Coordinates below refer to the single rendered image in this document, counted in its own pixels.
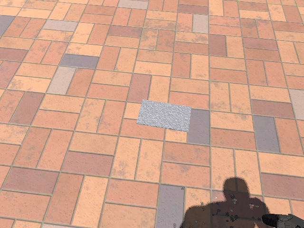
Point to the robot right hand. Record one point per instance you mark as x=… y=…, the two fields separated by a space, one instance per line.
x=283 y=221

